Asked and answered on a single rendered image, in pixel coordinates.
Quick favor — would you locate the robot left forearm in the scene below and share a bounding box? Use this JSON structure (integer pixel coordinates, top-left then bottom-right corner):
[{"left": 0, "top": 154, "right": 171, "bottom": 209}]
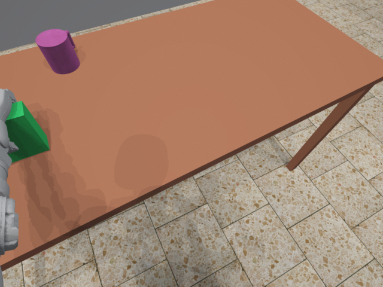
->
[{"left": 0, "top": 120, "right": 12, "bottom": 199}]

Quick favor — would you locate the left robot upper arm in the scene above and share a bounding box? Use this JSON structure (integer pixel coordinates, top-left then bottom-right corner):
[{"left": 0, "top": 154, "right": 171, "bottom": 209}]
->
[{"left": 0, "top": 196, "right": 19, "bottom": 287}]

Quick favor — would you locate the robot left hand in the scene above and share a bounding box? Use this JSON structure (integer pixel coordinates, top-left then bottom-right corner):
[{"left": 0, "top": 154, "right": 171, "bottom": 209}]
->
[{"left": 0, "top": 88, "right": 19, "bottom": 154}]

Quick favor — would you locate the sponge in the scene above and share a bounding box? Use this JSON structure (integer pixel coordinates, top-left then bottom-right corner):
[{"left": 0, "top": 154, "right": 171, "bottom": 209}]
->
[{"left": 5, "top": 101, "right": 50, "bottom": 163}]

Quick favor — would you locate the table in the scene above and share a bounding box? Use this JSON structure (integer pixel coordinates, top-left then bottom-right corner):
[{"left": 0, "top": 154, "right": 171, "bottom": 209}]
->
[{"left": 0, "top": 0, "right": 383, "bottom": 271}]

